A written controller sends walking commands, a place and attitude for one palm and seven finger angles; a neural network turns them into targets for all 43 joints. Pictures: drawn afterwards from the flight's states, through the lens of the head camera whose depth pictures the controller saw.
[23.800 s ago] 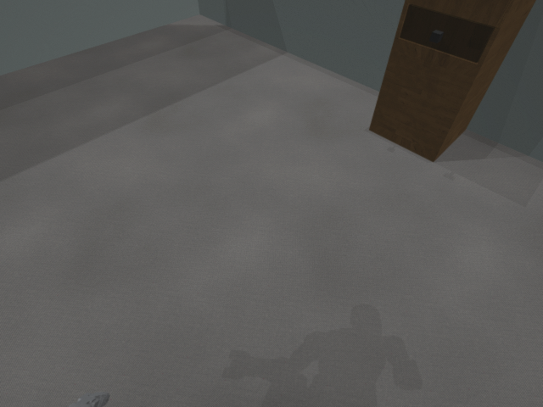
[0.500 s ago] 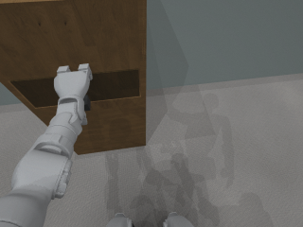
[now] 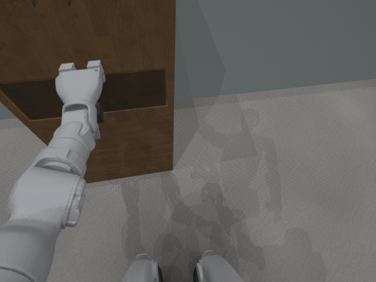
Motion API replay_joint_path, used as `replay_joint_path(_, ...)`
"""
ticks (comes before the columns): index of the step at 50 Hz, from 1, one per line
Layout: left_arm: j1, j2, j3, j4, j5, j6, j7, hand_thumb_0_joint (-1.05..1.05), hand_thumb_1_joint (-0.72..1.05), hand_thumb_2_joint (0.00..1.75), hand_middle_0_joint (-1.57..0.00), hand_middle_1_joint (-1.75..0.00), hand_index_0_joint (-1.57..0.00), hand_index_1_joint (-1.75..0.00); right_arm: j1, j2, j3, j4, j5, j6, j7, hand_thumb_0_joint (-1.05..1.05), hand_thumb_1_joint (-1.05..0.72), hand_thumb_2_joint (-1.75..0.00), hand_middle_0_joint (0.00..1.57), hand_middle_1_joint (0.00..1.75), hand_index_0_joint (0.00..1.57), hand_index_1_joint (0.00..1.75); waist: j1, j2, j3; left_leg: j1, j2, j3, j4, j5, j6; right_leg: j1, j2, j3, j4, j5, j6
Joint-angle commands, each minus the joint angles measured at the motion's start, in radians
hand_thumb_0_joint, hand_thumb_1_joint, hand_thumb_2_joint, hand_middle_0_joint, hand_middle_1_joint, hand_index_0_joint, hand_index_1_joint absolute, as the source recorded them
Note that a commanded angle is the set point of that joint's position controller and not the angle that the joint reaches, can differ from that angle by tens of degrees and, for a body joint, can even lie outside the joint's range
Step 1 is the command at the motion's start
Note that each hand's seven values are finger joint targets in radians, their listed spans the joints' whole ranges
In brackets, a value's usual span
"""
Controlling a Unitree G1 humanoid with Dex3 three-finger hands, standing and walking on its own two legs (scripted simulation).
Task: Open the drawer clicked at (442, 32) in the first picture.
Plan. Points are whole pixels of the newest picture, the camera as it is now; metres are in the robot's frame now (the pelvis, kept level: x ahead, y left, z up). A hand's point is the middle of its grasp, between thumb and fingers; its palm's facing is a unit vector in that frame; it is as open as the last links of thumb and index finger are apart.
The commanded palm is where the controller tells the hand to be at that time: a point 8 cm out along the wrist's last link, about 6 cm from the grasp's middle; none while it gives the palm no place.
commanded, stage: re-aim the fingers above the handle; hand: left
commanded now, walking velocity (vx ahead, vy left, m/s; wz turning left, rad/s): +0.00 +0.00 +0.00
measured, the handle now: (93, 107) +0.56 +0.18 -0.05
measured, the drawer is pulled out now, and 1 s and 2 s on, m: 0.00 0.00 0.00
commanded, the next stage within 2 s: lower the fingers behind the handle in 0.66 s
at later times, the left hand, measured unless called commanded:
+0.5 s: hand (88, 101) +0.53 +0.17 +0.02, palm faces +0.00 -0.02 -1.00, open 13.5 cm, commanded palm +0.52 +0.18 +0.06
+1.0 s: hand (89, 101) +0.53 +0.17 +0.02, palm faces +0.02 -0.02 -1.00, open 13.5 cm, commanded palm +0.52 +0.19 +0.04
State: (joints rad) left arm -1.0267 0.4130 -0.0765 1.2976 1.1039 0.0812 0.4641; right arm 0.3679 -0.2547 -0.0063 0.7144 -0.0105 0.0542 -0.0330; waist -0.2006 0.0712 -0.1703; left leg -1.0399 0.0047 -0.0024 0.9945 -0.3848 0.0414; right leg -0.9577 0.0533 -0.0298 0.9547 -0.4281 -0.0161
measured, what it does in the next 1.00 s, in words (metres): stands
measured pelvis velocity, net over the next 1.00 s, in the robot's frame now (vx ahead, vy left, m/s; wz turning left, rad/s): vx -0.02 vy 0.00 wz -0.01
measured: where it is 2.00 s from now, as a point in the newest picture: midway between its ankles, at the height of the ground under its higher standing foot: outside the picture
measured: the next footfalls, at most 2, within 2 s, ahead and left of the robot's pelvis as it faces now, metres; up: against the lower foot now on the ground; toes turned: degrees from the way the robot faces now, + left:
none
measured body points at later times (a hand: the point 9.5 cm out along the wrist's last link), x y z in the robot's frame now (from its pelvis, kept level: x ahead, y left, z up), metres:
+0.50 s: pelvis -0.02 +0.01 -0.01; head +0.11 +0.01 +0.42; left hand +0.52 +0.17 +0.07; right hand -0.05 -0.26 -0.13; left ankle +0.04 +0.09 -0.67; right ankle +0.00 -0.11 -0.67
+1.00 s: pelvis -0.02 +0.00 -0.02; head +0.11 +0.01 +0.41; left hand +0.52 +0.17 +0.07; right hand -0.03 -0.27 -0.13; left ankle +0.04 +0.09 -0.67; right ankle +0.00 -0.11 -0.67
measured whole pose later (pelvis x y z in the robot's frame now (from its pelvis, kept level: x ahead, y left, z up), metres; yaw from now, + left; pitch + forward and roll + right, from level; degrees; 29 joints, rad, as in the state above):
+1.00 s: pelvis -0.02 +0.00 -0.02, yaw +0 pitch +26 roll -3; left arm -1.11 0.45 -0.08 1.34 1.11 0.07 0.46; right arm 0.36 -0.27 0.03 0.69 -0.01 0.06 -0.05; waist -0.22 0.07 -0.17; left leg -1.15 0.01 0.00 1.07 -0.38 0.05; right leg -1.06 0.05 -0.03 1.04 -0.43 -0.01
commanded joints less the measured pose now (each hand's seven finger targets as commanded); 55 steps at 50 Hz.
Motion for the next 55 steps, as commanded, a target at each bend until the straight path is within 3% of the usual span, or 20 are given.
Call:
replay_joint_path(1, -0.521, 0.329, 0.050, -0.144, 0.001, 0.053, 0.003, 0.00, -0.50, 0.30, -0.30, -1.20, -0.30, -1.20, 0.176, -0.174, -0.056, -0.040, -0.005, -0.016, -0.022, 0.00, -0.90, -0.90, 0.20, 0.30, 0.20, 0.30, -0.048, 0.014, -0.396, 0.321, -0.015, -0.025, -0.098, 0.098, 0.017, 0.107, 0.020, 0.006, -0.154, 0.104, 0.001)
replay_joint_path(2, -0.505, 0.344, 0.063, -0.134, -0.001, 0.055, 0.000, 0.00, -0.50, 0.30, -0.30, -1.20, -0.30, -1.20, 0.176, -0.176, -0.052, -0.039, -0.006, -0.017, -0.022, 0.00, -0.90, -0.90, 0.20, 0.30, 0.20, 0.30, -0.036, 0.023, -0.395, 0.312, -0.016, -0.024, -0.098, 0.099, 0.016, 0.115, 0.021, 0.006, -0.151, 0.106, -0.001)
replay_joint_path(13, -0.492, 0.421, 0.098, -0.129, -0.007, 0.031, -0.019, 0.00, -0.50, 0.30, -0.30, -1.20, -0.30, -1.20, 0.171, -0.184, -0.041, -0.054, -0.002, -0.024, -0.032, 0.00, -0.90, -0.90, 0.20, 0.30, 0.20, 0.30, -0.025, -0.003, -0.388, 0.246, -0.016, -0.028, -0.096, 0.022, 0.020, 0.114, 0.017, 0.009, -0.143, 0.046, 0.002)
replay_joint_path(16, -0.525, 0.400, 0.079, -0.133, -0.005, 0.026, -0.014, 0.00, -0.50, 0.30, -0.30, -1.20, -0.30, -1.20, 0.175, -0.185, -0.042, -0.052, -0.002, -0.030, -0.033, 0.00, -0.90, -0.90, 0.20, 0.30, 0.20, 0.30, -0.042, 0.002, -0.391, 0.255, -0.013, -0.033, -0.092, 0.012, 0.020, 0.086, 0.017, 0.006, -0.138, 0.037, 0.003)
replay_joint_path(17, -0.512, 0.429, 0.102, -0.131, -0.002, 0.027, -0.013, 0.00, -0.50, 0.30, -0.30, -1.20, -0.30, -1.20, 0.175, -0.188, -0.041, -0.048, -0.002, -0.029, -0.034, 0.00, -0.90, -0.90, 0.20, 0.30, 0.20, 0.30, -0.029, 0.011, -0.394, 0.255, -0.013, -0.033, -0.091, 0.017, 0.018, 0.085, 0.016, 0.005, -0.132, 0.039, 0.001)
replay_joint_path(21, -0.520, 0.413, 0.091, -0.124, -0.004, 0.034, -0.008, 0.00, -0.50, 0.30, -0.30, -1.20, -0.30, -1.20, 0.176, -0.189, -0.041, -0.049, -0.003, -0.029, -0.032, 0.00, -0.90, -0.90, 0.20, 0.30, 0.20, 0.30, -0.038, 0.002, -0.405, 0.262, -0.012, -0.036, -0.089, 0.021, 0.018, 0.079, 0.017, 0.002, -0.131, 0.041, 0.002)
replay_joint_path(24, -0.507, 0.422, 0.096, -0.118, -0.005, 0.044, -0.009, 0.00, -0.50, 0.30, -0.30, -1.20, -0.30, -1.20, 0.172, -0.189, -0.040, -0.050, -0.003, -0.023, -0.032, 0.00, -0.90, -0.90, 0.20, 0.30, 0.20, 0.30, -0.027, 0.005, -0.401, 0.261, -0.013, -0.035, -0.091, 0.028, 0.017, 0.087, 0.017, 0.003, -0.134, 0.045, 0.001)
replay_joint_path(30, -0.537, 0.389, 0.070, -0.098, -0.006, 0.056, -0.010, 0.00, -0.50, 0.30, -0.30, -1.20, -0.30, -1.20, 0.167, -0.187, -0.037, -0.048, -0.004, -0.019, -0.033, 0.00, -0.90, -0.90, 0.20, 0.30, 0.20, 0.30, -0.047, 0.003, -0.373, 0.264, -0.012, -0.041, -0.091, 0.022, 0.016, 0.054, 0.017, -0.004, -0.128, 0.039, 0.001)
replay_joint_path(33, -0.525, 0.419, 0.083, -0.086, -0.003, 0.059, -0.010, 0.00, -0.50, 0.30, -0.30, -1.20, -0.30, -1.20, 0.168, -0.191, -0.033, -0.052, -0.004, -0.017, -0.036, 0.00, -0.90, -0.90, 0.20, 0.30, 0.20, 0.30, -0.041, -0.013, -0.381, 0.235, -0.015, -0.034, -0.082, 0.012, 0.019, 0.075, 0.015, 0.002, -0.128, 0.036, 0.004)
replay_joint_path(36, -0.519, 0.419, 0.087, -0.106, -0.003, 0.057, -0.014, 0.00, -0.50, 0.30, -0.30, -1.20, -0.30, -1.20, 0.166, -0.189, -0.036, -0.054, -0.004, -0.014, -0.036, 0.00, -0.90, -0.90, 0.20, 0.30, 0.20, 0.30, -0.035, 0.018, -0.407, 0.262, -0.014, -0.031, -0.080, 0.039, 0.017, 0.079, 0.014, 0.003, -0.127, 0.056, 0.003)
replay_joint_path(42, -0.466, 0.409, 0.082, -0.057, -0.009, 0.056, -0.024, 0.00, -0.50, 0.30, -0.30, -1.20, -0.30, -1.20, 0.157, -0.189, -0.029, -0.056, -0.004, -0.007, -0.037, 0.00, -0.90, -0.90, 0.20, 0.30, 0.20, 0.30, -0.034, -0.022, -0.348, 0.203, -0.015, -0.030, -0.069, 0.018, 0.018, 0.072, 0.014, 0.004, -0.122, 0.043, 0.004)
replay_joint_path(45, -0.488, 0.384, 0.062, -0.045, -0.007, 0.055, -0.024, 0.00, -0.50, 0.30, -0.30, -1.20, -0.30, -1.20, 0.153, -0.187, -0.029, -0.056, -0.006, -0.009, -0.035, 0.00, -0.90, -0.90, 0.20, 0.30, 0.20, 0.30, -0.050, -0.023, -0.331, 0.181, -0.016, -0.028, -0.059, -0.002, 0.019, 0.047, 0.012, 0.003, -0.112, 0.029, 0.004)
replay_joint_path(47, -0.458, 0.410, 0.074, -0.017, 0.002, 0.061, -0.024, 0.00, -0.50, 0.30, -0.30, -1.20, -0.30, -1.20, 0.153, -0.193, -0.026, -0.058, -0.005, -0.006, -0.034, 0.00, -0.90, -0.90, 0.20, 0.30, 0.20, 0.30, -0.041, -0.038, -0.329, 0.146, -0.018, -0.024, -0.047, -0.019, 0.019, 0.047, 0.011, 0.006, -0.103, 0.016, 0.005)
replay_joint_path(49, -0.492, 0.387, 0.052, -0.017, 0.008, 0.064, -0.023, 0.00, -0.50, 0.30, -0.30, -1.20, -0.30, -1.20, 0.154, -0.194, -0.028, -0.057, -0.006, -0.008, -0.034, 0.00, -0.90, -0.90, 0.20, 0.30, 0.20, 0.30, -0.060, -0.022, -0.322, 0.141, -0.016, -0.027, -0.036, -0.039, 0.020, 0.008, 0.011, 0.005, -0.095, -0.001, 0.005)
replay_joint_path(55, -0.498, 0.381, 0.039, 0.022, 0.010, 0.091, -0.031, 0.00, -0.50, 0.30, -0.30, -1.20, -0.30, -1.20, 0.147, -0.195, -0.023, -0.063, -0.006, -0.005, -0.031, 0.00, -0.90, -0.90, 0.20, 0.30, 0.20, 0.30, -0.067, -0.022, -0.314, 0.098, -0.018, -0.028, -0.013, -0.070, 0.020, -0.023, 0.010, 0.004, -0.071, -0.028, 0.003)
